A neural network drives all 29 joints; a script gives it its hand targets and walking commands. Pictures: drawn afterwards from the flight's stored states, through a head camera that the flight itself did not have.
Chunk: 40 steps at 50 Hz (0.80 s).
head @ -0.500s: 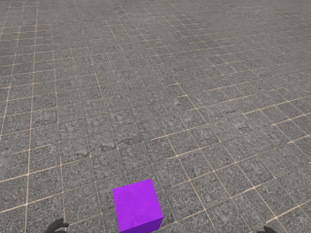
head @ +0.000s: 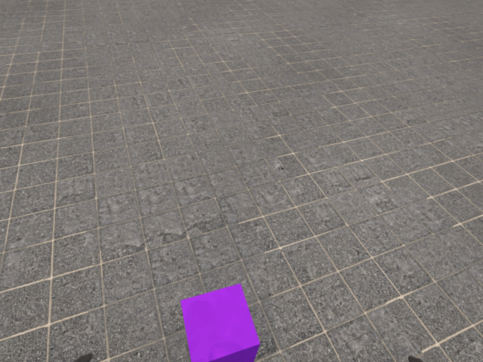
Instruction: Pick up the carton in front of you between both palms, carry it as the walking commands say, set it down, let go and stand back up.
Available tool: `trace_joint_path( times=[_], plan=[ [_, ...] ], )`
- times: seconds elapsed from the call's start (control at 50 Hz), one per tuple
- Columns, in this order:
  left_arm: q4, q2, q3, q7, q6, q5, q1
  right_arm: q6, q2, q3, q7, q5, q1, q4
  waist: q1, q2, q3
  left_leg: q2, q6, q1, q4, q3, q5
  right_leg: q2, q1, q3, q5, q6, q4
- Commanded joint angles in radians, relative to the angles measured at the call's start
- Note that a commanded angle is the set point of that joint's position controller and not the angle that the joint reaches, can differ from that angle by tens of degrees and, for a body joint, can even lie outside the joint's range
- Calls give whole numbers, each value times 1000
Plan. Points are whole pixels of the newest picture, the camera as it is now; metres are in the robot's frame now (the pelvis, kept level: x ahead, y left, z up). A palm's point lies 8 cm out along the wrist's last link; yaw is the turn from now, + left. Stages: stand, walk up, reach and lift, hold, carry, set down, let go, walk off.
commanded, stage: stand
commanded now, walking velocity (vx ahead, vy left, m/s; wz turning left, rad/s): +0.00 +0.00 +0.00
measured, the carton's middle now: (218, 333) +0.37 +0.07 -0.65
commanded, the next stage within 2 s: none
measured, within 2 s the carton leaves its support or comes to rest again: neither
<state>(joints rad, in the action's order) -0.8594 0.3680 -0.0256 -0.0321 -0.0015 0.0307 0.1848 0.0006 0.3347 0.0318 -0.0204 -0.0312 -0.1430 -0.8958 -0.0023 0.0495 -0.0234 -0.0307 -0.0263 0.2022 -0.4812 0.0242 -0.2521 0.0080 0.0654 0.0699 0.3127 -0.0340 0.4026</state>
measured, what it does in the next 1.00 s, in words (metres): stands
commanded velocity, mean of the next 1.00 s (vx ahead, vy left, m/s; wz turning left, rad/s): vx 0.00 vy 0.00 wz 0.00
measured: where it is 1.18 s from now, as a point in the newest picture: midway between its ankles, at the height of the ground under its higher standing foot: outside the picture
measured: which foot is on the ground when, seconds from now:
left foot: down 0.00-1.00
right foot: down 0.00-1.00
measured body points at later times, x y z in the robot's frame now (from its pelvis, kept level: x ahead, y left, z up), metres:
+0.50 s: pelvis -0.02 -0.01 +0.00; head -0.01 +0.01 +0.45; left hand +0.08 +0.30 -0.12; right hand +0.09 -0.32 -0.10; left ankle +0.00 +0.10 -0.74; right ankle -0.06 -0.15 -0.74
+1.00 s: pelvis -0.02 -0.01 +0.01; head -0.02 +0.01 +0.45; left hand +0.07 +0.31 -0.12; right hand +0.09 -0.32 -0.10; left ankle +0.00 +0.10 -0.74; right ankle -0.06 -0.15 -0.74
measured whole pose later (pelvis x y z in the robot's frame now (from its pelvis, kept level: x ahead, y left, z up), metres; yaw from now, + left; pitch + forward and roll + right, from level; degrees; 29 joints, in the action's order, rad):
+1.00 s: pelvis -0.02 -0.01 +0.01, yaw +1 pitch -2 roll -1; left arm -1.01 0.40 -0.01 -0.02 0.01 0.02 0.15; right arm 0.01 0.38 0.01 -0.01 -0.01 -0.10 -1.04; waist 0.00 0.03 -0.04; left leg -0.02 -0.01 0.18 -0.40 0.06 -0.18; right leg 0.00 0.04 0.04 0.26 -0.02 0.33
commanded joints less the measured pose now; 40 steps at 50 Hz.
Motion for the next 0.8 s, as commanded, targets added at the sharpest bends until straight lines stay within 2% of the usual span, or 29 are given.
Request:
trace_joint_path(
  times=[0.0,0.32,0.78],
  plan=[
    [37,136,-28,-3,12,0,-18,11,176,36,-3,2,29,33,-2,-52,40,115,-3,-67,80,104,267,67,52,36,-232,31,-53],
    [-35,159,-22,5,16,-3,-25,13,198,25,3,7,47,-38,-2,-51,12,118,-1,-58,123,120,174,78,54,45,-166,41,-100],
    [-93,182,-19,11,17,-10,-49,15,216,13,4,15,64,-90,-2,-53,19,122,-2,-66,129,135,216,88,35,40,-186,45,-117]
  ],
)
